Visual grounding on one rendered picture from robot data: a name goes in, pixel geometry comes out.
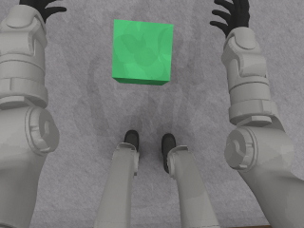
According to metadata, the right robot thigh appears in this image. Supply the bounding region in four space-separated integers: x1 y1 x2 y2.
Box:
168 150 220 228

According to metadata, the robot right hand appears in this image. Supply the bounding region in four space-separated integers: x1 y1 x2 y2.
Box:
209 0 250 39

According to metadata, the robot left hand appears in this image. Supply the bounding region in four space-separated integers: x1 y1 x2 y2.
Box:
19 0 67 23

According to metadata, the robot right forearm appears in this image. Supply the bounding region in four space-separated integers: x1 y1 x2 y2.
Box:
220 27 295 156

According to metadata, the left robot upper arm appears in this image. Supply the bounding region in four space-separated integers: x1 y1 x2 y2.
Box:
0 105 60 228

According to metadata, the left robot shin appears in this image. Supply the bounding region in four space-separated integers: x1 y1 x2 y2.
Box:
112 142 136 160

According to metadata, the carton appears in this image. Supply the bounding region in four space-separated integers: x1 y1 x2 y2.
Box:
112 19 174 86

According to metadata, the robot left forearm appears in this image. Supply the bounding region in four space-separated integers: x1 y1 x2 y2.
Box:
0 5 48 111

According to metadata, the right robot upper arm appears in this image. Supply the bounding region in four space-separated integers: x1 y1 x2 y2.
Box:
223 125 304 228

